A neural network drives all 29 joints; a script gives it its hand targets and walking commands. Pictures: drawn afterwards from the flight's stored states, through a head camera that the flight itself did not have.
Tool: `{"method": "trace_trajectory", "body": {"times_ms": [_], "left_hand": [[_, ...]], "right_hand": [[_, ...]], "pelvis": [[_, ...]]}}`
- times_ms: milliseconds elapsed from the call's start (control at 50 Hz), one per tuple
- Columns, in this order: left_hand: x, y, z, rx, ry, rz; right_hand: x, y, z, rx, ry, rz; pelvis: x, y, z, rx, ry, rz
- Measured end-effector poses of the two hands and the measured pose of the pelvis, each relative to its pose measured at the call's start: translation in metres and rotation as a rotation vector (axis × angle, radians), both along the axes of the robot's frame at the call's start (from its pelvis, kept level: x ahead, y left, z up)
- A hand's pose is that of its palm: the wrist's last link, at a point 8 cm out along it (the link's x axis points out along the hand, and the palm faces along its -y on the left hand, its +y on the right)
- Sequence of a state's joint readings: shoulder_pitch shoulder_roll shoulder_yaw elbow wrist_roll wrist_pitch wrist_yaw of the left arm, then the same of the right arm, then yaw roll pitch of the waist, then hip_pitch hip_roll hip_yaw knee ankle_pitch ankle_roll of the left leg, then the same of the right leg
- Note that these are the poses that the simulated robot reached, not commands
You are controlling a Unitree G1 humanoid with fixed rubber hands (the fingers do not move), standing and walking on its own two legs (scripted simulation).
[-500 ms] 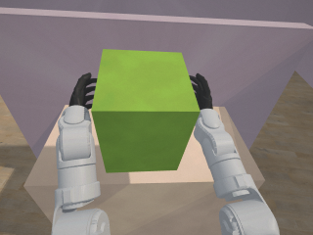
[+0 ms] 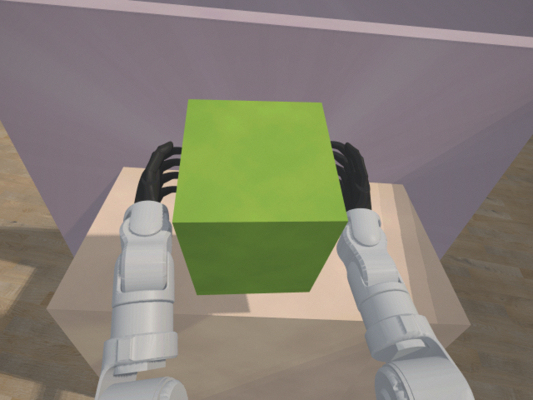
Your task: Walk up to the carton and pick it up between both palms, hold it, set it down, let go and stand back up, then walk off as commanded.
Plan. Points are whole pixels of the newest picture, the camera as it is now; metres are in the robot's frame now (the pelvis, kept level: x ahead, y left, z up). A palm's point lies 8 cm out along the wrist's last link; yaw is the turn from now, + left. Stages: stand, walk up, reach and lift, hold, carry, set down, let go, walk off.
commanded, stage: set down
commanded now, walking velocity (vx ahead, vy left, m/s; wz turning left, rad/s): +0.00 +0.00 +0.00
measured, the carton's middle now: (255, 205) +0.40 +0.00 +0.11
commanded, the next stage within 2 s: none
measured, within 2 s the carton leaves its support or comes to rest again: neither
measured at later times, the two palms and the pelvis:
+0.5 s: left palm (168, 204) +0.37 +0.13 +0.14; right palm (361, 203) +0.36 -0.16 +0.15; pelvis -0.01 +0.00 +0.00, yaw -1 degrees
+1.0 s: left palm (183, 213) +0.39 +0.12 +0.10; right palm (360, 202) +0.39 -0.17 +0.12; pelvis +0.00 -0.01 +0.00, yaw -3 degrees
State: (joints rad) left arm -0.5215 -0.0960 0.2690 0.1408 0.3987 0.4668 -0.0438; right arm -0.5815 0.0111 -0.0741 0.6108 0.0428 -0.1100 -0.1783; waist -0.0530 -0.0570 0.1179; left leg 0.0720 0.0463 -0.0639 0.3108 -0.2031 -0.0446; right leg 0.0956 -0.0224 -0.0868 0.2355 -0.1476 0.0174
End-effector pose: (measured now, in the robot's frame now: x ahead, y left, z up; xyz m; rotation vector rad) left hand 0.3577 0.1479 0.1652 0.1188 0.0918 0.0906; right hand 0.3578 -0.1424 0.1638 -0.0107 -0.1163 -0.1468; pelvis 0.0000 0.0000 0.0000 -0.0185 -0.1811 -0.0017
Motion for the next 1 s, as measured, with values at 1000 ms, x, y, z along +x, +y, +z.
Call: {"method": "trace_trajectory", "body": {"times_ms": [1000], "left_hand": [[0.032, -0.033, -0.063, -0.055, 0.136, 0.007]], "right_hand": [[0.035, -0.031, -0.041, -0.024, 0.127, 0.007]], "pelvis": [[0.002, -0.011, 0.002, 0.015, 0.147, -0.044]]}}
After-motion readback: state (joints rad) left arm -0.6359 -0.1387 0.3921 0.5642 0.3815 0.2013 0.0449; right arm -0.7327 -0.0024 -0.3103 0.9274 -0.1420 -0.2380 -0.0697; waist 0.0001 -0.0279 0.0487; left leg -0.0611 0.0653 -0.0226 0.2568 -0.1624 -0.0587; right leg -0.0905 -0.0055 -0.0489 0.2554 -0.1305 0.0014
